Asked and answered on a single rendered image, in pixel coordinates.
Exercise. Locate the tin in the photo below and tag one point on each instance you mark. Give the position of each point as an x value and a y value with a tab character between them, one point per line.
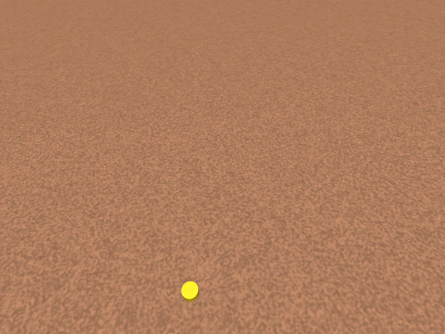
190	291

